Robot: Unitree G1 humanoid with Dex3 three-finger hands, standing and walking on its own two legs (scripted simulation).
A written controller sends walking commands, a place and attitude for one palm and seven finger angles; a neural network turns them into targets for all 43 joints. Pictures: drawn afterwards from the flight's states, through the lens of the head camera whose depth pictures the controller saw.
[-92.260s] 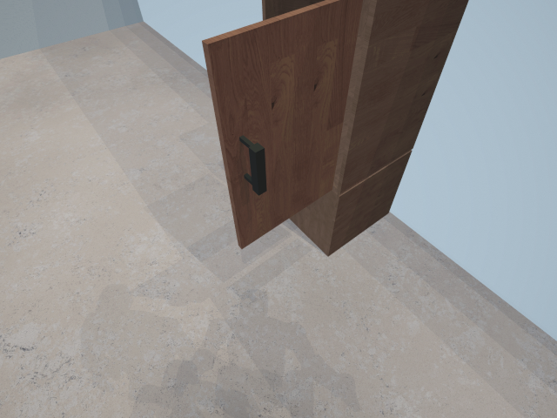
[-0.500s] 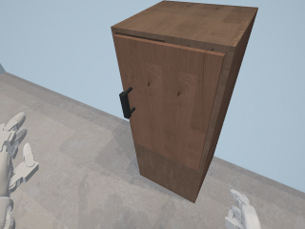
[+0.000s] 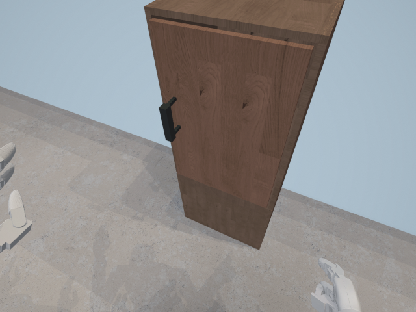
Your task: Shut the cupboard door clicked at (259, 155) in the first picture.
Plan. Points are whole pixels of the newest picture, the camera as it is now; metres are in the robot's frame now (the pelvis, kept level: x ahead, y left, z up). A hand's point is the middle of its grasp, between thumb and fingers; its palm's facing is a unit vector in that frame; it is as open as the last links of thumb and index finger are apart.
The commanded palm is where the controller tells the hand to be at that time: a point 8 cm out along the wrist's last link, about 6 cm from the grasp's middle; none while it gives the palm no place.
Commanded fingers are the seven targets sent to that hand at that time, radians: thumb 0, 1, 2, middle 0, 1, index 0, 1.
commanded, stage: step back with the hand held close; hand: left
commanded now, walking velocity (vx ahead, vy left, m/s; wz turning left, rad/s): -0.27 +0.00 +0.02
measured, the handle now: (171, 119) +0.63 +0.16 -0.02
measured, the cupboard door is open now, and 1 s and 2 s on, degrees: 0 0 0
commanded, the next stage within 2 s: stop stepping back and stand still in 0.82 s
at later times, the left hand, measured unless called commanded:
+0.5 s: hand out of the picture +0.08 +0.29 +0.17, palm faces +0.52 -0.76 -0.40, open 7.4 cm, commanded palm +0.02 +0.32 +0.18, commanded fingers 0.00 0.90 0.90 -0.20 -0.30 -0.20 -0.30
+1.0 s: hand out of the picture -0.05 +0.31 +0.18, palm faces +0.46 -0.81 -0.36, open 7.4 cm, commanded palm -0.11 +0.34 +0.18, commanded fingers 0.00 0.90 0.90 -0.20 -0.30 -0.20 -0.30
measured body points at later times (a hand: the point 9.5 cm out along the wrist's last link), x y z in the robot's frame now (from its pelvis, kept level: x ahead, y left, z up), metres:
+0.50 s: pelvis -0.10 +0.01 -0.01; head -0.10 +0.02 +0.43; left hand +0.05 +0.33 +0.19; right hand +0.08 -0.22 -0.09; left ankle +0.07 +0.11 -0.73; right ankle -0.04 -0.14 -0.73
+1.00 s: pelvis -0.25 +0.04 -0.01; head -0.24 +0.07 +0.44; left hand -0.08 +0.35 +0.20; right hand -0.06 -0.16 -0.07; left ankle -0.09 +0.13 -0.73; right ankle -0.32 -0.09 -0.69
